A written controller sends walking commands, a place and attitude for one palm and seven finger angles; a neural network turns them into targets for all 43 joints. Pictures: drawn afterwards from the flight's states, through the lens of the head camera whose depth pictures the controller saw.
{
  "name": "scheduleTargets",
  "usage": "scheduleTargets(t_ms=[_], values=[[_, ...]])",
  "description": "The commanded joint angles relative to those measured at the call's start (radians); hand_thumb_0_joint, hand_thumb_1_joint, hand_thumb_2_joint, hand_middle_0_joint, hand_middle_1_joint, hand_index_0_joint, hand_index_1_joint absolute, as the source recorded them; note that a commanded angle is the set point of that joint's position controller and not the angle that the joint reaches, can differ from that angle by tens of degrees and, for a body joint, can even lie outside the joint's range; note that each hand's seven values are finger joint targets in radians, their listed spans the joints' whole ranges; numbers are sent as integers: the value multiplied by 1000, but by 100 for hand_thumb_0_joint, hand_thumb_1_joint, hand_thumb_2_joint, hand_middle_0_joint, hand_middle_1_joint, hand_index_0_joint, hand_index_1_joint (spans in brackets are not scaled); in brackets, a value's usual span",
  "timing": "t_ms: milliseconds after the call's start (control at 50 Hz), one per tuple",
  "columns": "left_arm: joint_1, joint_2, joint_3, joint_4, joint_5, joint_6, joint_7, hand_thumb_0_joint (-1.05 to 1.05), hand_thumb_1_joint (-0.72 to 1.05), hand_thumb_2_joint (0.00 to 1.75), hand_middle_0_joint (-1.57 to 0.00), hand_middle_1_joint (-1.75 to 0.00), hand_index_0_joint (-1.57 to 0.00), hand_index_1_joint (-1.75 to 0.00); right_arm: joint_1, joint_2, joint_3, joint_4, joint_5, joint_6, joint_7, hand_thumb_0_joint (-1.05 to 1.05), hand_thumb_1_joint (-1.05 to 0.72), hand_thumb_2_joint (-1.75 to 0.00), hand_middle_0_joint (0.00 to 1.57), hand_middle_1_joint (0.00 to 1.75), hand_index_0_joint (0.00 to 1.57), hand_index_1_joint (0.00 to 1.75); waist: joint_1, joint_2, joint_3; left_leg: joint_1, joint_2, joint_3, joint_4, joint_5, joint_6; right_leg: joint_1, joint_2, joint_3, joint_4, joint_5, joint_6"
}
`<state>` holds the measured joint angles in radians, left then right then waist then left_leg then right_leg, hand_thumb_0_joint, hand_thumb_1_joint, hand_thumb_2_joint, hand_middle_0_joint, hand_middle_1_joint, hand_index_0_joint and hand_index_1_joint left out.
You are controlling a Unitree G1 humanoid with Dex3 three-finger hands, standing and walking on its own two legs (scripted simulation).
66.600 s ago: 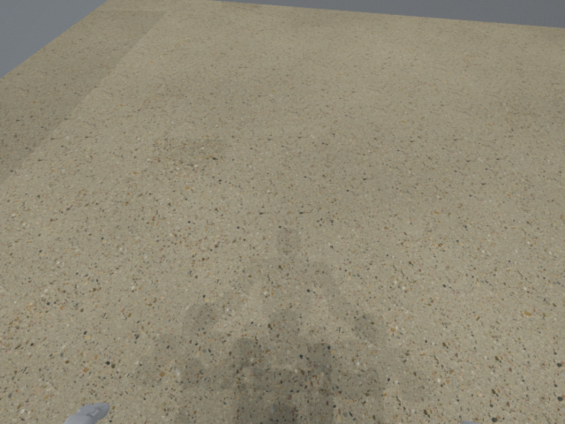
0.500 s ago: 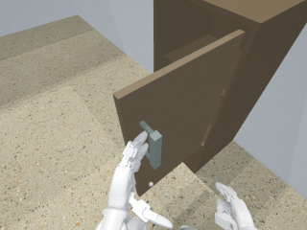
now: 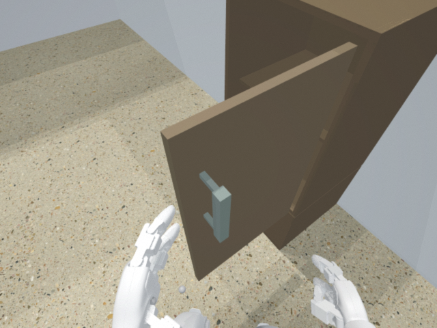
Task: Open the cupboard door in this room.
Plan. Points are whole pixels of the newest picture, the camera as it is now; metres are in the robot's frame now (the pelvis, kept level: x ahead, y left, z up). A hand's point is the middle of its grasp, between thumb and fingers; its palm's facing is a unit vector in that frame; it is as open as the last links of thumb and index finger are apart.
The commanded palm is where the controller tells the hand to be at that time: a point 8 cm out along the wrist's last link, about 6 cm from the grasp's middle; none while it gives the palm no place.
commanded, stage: slide the hand sideways off the handle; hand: left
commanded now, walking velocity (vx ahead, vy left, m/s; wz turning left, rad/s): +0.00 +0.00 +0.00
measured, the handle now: (214, 208) +0.30 +0.03 +0.08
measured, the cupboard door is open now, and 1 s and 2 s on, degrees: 90 90 90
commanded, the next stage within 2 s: draw the hand back to the body in 0.18 s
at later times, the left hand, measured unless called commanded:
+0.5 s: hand (152, 290) +0.17 +0.10 +0.11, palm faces -0.05 -1.00 -0.04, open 16.3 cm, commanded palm +0.13 +0.16 +0.12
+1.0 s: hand (70, 268) +0.18 +0.19 +0.16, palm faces +0.18 -0.94 -0.29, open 14.7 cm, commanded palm +0.14 +0.24 +0.19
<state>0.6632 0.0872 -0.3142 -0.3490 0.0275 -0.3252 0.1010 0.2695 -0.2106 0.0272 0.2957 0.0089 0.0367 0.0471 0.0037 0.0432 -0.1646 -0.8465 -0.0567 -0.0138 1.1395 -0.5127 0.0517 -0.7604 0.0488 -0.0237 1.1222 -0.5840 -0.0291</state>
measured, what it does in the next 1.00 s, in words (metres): rises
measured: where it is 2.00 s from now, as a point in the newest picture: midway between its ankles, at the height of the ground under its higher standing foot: outside the picture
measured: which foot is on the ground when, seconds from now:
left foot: down 0.00-1.00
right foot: down 0.00-1.00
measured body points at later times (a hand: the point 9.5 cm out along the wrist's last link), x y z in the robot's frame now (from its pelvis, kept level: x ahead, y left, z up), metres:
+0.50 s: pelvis +0.00 -0.02 +0.01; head +0.02 -0.03 +0.45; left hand +0.16 +0.16 +0.11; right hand +0.18 -0.24 -0.06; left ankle +0.03 +0.09 -0.65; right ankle -0.02 -0.11 -0.65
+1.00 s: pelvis +0.01 +0.01 +0.05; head +0.00 +0.00 +0.50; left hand +0.16 +0.24 +0.17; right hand +0.20 -0.21 -0.01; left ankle +0.03 +0.09 -0.65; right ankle -0.02 -0.11 -0.65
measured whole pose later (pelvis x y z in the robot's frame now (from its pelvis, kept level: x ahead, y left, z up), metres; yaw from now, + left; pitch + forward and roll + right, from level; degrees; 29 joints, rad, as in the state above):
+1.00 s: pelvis +0.01 +0.01 +0.05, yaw +0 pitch +5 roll -2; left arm 0.71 0.31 0.06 -0.54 -0.08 0.00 0.09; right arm 0.28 -0.21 0.05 0.40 0.04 0.01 -0.12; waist 0.04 0.06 -0.14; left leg -0.50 -0.04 -0.03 0.83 -0.40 0.06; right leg -0.40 0.06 -0.02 0.76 -0.44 -0.02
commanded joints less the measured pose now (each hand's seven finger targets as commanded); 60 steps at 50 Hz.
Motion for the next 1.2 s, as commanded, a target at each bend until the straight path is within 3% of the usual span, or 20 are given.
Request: scheduleTargets(t_ms=[0,100,200,260,300,340,460,540,660,760,780,800,840,900,960,1000,1060,1080,1140,1180], values=[[50,19,17,-260,-45,-91,-67,0,-50,30,-15,-30,-15,-30,-65,-92,-46,-173,4,-68,-26,0,-90,-90,20,30,20,30,-21,-56,-129,157,30,-56,-151,196,-17,25,-10,14,-169,277,-8],[103,75,118,-247,-97,-86,-111,0,-50,30,-15,-30,-15,-30,-68,-88,-56,-159,9,-72,-49,0,-90,-90,20,30,20,30,-12,-82,-120,108,27,-41,-127,179,-16,49,-13,38,-186,288,2],[90,67,133,-251,-137,-99,-150,0,-50,30,-15,-30,-15,-30,-72,-85,-56,-150,12,-88,-64,0,-90,-90,20,30,20,30,-24,-95,-123,70,26,-39,-96,159,-16,55,-28,74,-202,299,20],[85,92,163,-247,-149,-104,-165,0,-50,30,-15,-30,-15,-30,-74,-86,-59,-146,15,-91,-70,0,-90,-90,20,30,20,30,-24,-81,-112,52,27,-36,-85,143,-17,47,-35,90,-211,281,25],[60,156,232,-292,-157,-100,-162,0,-50,30,-15,-30,-15,-30,-73,-89,-62,-147,18,-84,-79,0,-90,-90,20,30,20,30,-11,-69,-155,68,30,-28,-84,157,-16,86,-38,115,-227,290,27],[68,164,250,-317,-169,-86,-161,0,-50,30,-15,-30,-15,-30,-69,-86,-59,-151,27,-78,-84,0,-90,-90,20,30,20,30,-4,-39,-151,108,30,-26,-115,173,-16,106,-31,102,-242,294,23],[87,160,273,-315,-216,-17,-194,0,-50,30,-15,-30,-15,-30,-70,-95,-54,-150,41,-74,-101,0,-90,-90,20,30,20,30,-18,-66,-74,172,34,-34,-183,165,-10,120,-25,65,-304,282,31],[110,194,330,-303,-236,21,-220,0,-50,30,-15,-30,-15,-30,-71,-98,-52,-147,43,-78,-109,0,-90,-90,20,30,20,30,-5,-69,-51,194,35,-35,-216,175,-9,152,-28,61,-328,294,34],[86,231,404,-367,-282,34,-243,0,-50,30,-15,-30,-15,-30,-75,-103,-47,-142,50,-96,-114,0,-90,-90,20,30,20,30,7,-20,-60,268,36,-38,-266,221,-10,187,-16,28,-345,329,24],[57,258,450,-370,-315,59,-282,0,-32,37,-16,-30,-16,-30,-76,-114,-45,-118,56,-118,-118,0,-90,-90,20,30,20,30,1,-12,-48,318,41,-45,-298,259,-9,201,-8,8,-367,367,23],[91,391,491,-402,-172,137,-151,0,-29,39,-16,-30,-16,-30,-76,-100,-48,-122,43,-96,-154,0,-90,-90,20,30,20,30,66,-12,-55,328,59,-44,-340,262,-15,238,-43,72,-439,357,1],[83,299,428,-432,-156,175,-100,0,-26,40,-16,-30,-16,-30,-84,-89,-30,-127,38,-92,-162,0,-90,-90,20,30,20,30,31,6,-1,355,53,-39,-354,256,-14,229,-47,70,-470,332,1],[78,291,427,-411,-123,229,-40,0,-18,43,-16,-30,-16,-30,-74,-92,-26,-100,34,-77,-169,0,-90,-90,20,30,20,30,29,12,20,398,61,-44,-383,262,-11,239,-43,42,-487,315,0],[38,325,459,-419,-103,258,4,0,-8,48,-16,-30,-16,-30,-98,-96,-16,-81,27,-77,-178,0,-90,-90,20,30,20,30,30,-23,29,449,65,-54,-436,269,-7,285,-40,28,-521,313,-1],[-11,337,476,-430,-94,266,24,0,2,52,-17,-30,-17,-30,-108,-98,-8,-57,25,-93,-179,0,-90,-90,20,30,20,30,30,23,39,507,72,-76,-501,248,-13,312,-40,18,-545,290,-3],[-33,354,502,-426,-92,269,34,0,9,55,-17,-30,-17,-30,-123,-103,-5,-40,23,-104,-180,0,-90,-90,20,30,20,30,34,11,49,526,75,-85,-539,243,-14,349,-39,15,-564,290,-4],[-49,351,521,-419,-91,266,37,0,20,60,-18,-30,-18,-30,-130,-105,-1,-8,19,-124,-170,0,-90,-90,20,30,20,30,39,34,58,572,82,-100,-588,306,-25,400,-39,7,-581,337,-6],[-49,375,552,-405,-89,268,39,0,23,62,-18,-30,-18,-30,-138,-112,-4,5,18,-130,-167,0,-90,-90,20,30,20,30,48,37,51,579,85,-101,-601,331,-28,430,-38,9,-591,352,-8],[-81,366,562,-409,-91,263,33,0,34,66,-18,-30,-18,-30,-146,-113,-3,29,16,-142,-154,0,-90,-90,20,30,20,30,44,48,64,627,91,-104,-632,414,-43,460,-38,6,-614,390,-6],[-86,404,621,-379,-93,263,36,0,41,69,-18,-30,-18,-30,-158,-118,-11,48,14,-146,-152,0,-90,-90,20,30,20,30,55,-2,64,637,93,-96,-648,446,-43,500,-34,5,-636,417,-6]])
